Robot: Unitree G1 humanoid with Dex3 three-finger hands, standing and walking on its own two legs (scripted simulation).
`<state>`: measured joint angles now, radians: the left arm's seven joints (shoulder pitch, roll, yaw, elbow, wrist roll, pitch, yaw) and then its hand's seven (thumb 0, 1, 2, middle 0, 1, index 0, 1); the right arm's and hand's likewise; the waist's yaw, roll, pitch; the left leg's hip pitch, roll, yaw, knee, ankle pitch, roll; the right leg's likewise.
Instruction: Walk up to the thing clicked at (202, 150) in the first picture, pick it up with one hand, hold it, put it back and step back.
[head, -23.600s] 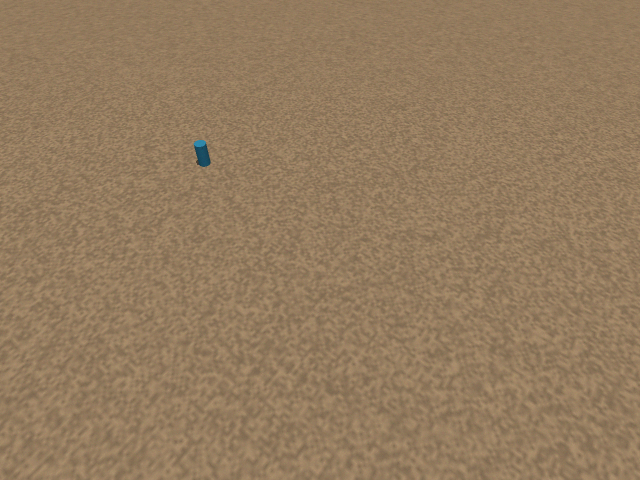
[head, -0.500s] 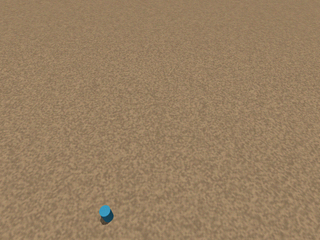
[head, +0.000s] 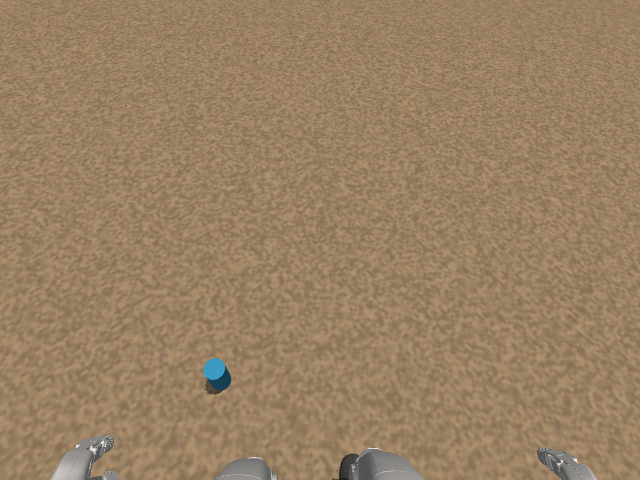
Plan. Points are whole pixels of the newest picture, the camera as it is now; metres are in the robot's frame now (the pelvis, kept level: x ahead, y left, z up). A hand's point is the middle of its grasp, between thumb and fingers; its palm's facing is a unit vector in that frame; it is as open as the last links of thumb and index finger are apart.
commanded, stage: walk up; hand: left
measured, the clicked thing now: (217, 374) +0.42 +0.27 -0.70
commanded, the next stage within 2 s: none
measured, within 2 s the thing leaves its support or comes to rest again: neither
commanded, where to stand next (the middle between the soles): +0.06 +0.00 m, yaw -2 degrees
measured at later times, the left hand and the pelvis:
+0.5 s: hand out of the picture +0.10 +0.25 -0.12, palm faces -0.10 -0.90 -0.43, open 7.4 cm; pelvis +0.01 -0.03 +0.01, yaw -3 degrees
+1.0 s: hand (144, 453) +0.17 +0.25 -0.17, palm faces -0.04 -0.94 -0.35, open 7.4 cm; pelvis +0.04 +0.00 -0.01, yaw +0 degrees
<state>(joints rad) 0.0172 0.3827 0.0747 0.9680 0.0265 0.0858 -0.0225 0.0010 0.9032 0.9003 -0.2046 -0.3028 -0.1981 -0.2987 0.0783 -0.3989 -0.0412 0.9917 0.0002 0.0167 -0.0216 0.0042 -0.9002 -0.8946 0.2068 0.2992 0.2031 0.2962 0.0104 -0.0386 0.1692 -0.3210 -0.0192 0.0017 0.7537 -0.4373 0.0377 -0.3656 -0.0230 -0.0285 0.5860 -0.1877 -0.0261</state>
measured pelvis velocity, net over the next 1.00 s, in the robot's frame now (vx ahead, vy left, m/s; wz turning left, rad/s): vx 0.04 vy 0.00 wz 0.00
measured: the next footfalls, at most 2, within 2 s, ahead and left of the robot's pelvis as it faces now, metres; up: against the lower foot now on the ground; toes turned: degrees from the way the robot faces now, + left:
right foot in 0.44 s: +0.06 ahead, -0.14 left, +0.00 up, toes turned -5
left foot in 0.86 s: +0.17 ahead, +0.11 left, +0.00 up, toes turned -2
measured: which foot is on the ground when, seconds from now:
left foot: down 0.00-0.46, up 0.48-0.84, down 0.86-1.00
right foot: down 0.00-0.08, up 0.10-0.42, down 0.44-0.90, up 0.92-1.00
